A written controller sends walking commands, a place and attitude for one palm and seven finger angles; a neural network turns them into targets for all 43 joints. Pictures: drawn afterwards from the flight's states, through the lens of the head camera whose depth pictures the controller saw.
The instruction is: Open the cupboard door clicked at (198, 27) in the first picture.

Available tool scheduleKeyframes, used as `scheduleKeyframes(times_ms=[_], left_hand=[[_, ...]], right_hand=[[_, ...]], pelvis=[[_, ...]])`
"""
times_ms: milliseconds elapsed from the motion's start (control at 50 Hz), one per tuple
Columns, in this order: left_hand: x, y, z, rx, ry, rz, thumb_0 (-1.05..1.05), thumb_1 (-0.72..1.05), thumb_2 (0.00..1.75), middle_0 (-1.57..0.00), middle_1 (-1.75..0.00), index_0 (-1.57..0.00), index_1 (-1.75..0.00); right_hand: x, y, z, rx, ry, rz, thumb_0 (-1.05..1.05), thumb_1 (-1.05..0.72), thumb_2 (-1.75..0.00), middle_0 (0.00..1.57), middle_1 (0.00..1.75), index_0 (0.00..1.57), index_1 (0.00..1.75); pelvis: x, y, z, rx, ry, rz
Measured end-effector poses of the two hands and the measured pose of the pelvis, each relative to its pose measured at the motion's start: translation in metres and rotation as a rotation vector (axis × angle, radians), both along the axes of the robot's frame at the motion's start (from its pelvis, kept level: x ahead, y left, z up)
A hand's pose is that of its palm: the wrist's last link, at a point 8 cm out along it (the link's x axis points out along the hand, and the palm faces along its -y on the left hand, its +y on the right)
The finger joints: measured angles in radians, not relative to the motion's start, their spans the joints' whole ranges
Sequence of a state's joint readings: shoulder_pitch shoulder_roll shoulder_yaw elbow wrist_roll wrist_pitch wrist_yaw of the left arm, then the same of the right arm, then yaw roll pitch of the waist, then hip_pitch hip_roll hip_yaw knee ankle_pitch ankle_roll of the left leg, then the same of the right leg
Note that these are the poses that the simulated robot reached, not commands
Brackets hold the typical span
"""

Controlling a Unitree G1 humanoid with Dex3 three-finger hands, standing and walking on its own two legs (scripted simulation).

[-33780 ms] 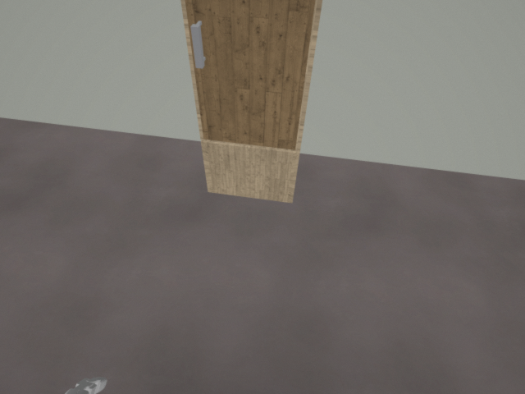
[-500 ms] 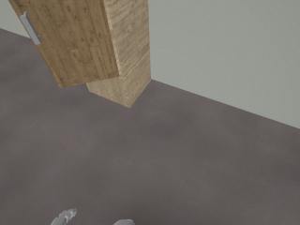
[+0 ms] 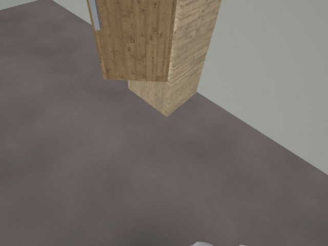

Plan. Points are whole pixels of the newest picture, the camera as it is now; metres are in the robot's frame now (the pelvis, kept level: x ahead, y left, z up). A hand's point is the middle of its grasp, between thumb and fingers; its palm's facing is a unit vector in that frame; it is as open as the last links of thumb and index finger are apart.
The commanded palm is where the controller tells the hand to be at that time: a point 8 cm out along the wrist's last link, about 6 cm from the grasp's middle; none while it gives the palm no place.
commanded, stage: take the last steps up to it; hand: left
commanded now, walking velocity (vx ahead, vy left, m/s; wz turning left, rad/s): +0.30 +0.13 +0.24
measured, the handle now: (96, 12) +1.02 +0.40 +0.02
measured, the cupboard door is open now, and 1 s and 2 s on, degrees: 43 43 43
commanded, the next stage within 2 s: come to a stop and stand still in 1.38 s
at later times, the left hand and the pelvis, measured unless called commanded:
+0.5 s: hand out of the picture +0.02 +0.18 -0.17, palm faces +0.20 -0.97 -0.16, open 7.3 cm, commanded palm none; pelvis +0.08 +0.02 +0.00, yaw +8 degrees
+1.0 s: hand (82, 162) +0.35 +0.29 -0.15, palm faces +0.08 -0.98 -0.20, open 7.3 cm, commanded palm none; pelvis +0.24 +0.10 +0.00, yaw +5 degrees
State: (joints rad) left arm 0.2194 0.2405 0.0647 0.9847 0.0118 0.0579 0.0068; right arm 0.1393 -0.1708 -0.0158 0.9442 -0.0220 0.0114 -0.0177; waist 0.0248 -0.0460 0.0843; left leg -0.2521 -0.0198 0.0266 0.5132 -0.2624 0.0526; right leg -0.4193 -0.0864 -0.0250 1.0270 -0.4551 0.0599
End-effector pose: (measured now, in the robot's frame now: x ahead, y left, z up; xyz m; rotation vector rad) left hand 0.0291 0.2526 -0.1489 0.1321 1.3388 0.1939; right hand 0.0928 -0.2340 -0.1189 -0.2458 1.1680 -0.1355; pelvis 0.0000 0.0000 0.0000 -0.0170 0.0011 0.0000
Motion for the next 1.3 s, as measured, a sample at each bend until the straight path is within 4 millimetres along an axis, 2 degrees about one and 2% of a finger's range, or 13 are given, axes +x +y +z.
scheduleKeyframes(times_ms=[80,200,300,440,520,600,680,820,940,1060,1100,1160,1300], left_hand=[[0.013,-0.001,0.011,0.012,-0.049,-0.008,0.00,0.91,0.90,-0.20,-0.30,-0.20,-0.30],[0.038,-0.016,0.016,0.036,-0.145,-0.030,0.00,0.91,0.90,-0.20,-0.30,-0.20,-0.30],[0.024,-0.028,0.022,0.032,-0.138,0.040,0.00,0.91,0.90,-0.20,-0.30,-0.20,-0.30],[-0.013,-0.031,0.019,-0.038,0.038,0.114,0.00,0.91,0.90,-0.20,-0.30,-0.21,-0.30],[-0.027,-0.017,0.009,-0.070,0.129,0.177,0.00,0.91,0.90,-0.21,-0.30,-0.21,-0.30],[-0.028,0.013,-0.013,-0.093,0.212,0.217,0.00,0.91,0.90,-0.21,-0.30,-0.21,-0.30],[0.013,0.049,-0.015,-0.064,0.202,0.182,0.01,0.91,0.90,-0.20,-0.30,-0.20,-0.30],[0.152,0.091,0.011,-0.005,-0.050,0.090,0.01,0.91,0.90,-0.20,-0.30,-0.20,-0.30],[0.265,0.092,0.029,0.011,-0.211,0.006,0.00,0.91,0.90,-0.20,-0.30,-0.20,-0.30],[0.350,0.074,0.027,0.022,-0.286,-0.067,0.00,0.91,0.90,-0.20,-0.30,-0.20,-0.30],[0.361,0.067,0.024,0.016,-0.291,-0.062,0.00,0.91,0.90,-0.20,-0.30,-0.20,-0.30],[0.357,0.061,0.022,0.000,-0.246,-0.020,0.00,0.91,0.90,-0.20,-0.30,-0.20,-0.30],[0.324,0.081,0.016,0.003,-0.073,0.088,-0.02,0.96,0.90,-0.21,-0.30,-0.21,-0.30]], right_hand=[[-0.015,0.002,-0.005,0.028,0.030,-0.013,0.00,-0.91,-0.90,0.20,0.30,0.21,0.30],[-0.041,-0.019,-0.028,0.060,0.106,-0.053,0.00,-0.92,-0.90,0.20,0.30,0.21,0.30],[-0.037,-0.029,-0.029,0.058,0.194,-0.023,0.00,-0.92,-0.90,0.20,0.30,0.20,0.30],[0.025,-0.010,-0.010,0.051,0.154,0.020,0.01,-0.91,-0.90,0.19,0.30,0.20,0.30],[0.080,0.023,-0.011,0.045,0.115,0.093,0.01,-0.91,-0.90,0.19,0.30,0.20,0.30],[0.136,0.064,-0.023,0.027,0.023,0.149,0.00,-0.91,-0.90,0.19,0.30,0.20,0.30],[0.155,0.098,-0.021,0.042,-0.014,0.130,0.00,-0.91,-0.90,0.19,0.30,0.20,0.30],[0.150,0.108,-0.013,0.045,0.044,0.044,-0.01,-0.95,-0.90,0.20,0.30,0.20,0.30],[0.130,0.110,-0.022,0.081,0.184,-0.023,-0.01,-0.93,-0.90,0.20,0.30,0.20,0.30],[0.129,0.105,-0.039,0.123,0.314,-0.091,0.00,-0.92,-0.90,0.20,0.30,0.20,0.30],[0.139,0.102,-0.041,0.125,0.344,-0.095,0.00,-0.91,-0.90,0.20,0.30,0.20,0.30],[0.173,0.096,-0.034,0.109,0.334,-0.084,0.00,-0.91,-0.90,0.20,0.30,0.20,0.30],[0.291,0.100,-0.013,0.068,0.179,-0.007,0.00,-0.91,-0.90,0.19,0.30,0.20,0.30]], pelvis=[[0.002,-0.002,0.003,-0.003,0.001,0.011],[0.012,-0.016,-0.007,0.028,-0.002,0.030],[0.028,-0.014,-0.002,0.020,-0.020,0.077],[0.062,0.006,0.009,0.041,-0.001,0.113],[0.088,0.031,0.002,0.036,0.005,0.139],[0.116,0.065,-0.019,0.013,0.005,0.149],[0.136,0.082,-0.016,0.027,-0.007,0.124],[0.176,0.101,0.002,0.043,-0.005,0.098],[0.219,0.103,0.004,0.057,-0.008,0.090],[0.272,0.088,-0.009,0.059,-0.009,0.075],[0.285,0.085,-0.010,0.039,-0.016,0.083],[0.304,0.084,-0.004,0.024,-0.019,0.094],[0.351,0.094,0.008,0.010,0.002,0.108]])
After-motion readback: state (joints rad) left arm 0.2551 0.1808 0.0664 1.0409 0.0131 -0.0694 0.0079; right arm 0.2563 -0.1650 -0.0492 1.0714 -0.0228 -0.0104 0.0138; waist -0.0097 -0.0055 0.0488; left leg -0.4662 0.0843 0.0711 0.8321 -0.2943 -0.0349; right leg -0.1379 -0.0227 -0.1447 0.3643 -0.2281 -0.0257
